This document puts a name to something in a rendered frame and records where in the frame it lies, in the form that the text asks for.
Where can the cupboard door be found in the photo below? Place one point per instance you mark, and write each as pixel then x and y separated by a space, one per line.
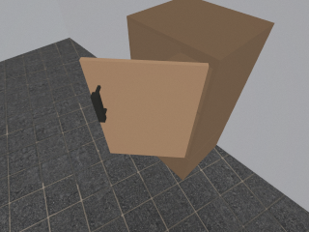
pixel 151 105

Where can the handle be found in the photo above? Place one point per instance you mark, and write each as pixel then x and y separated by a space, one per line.
pixel 98 105

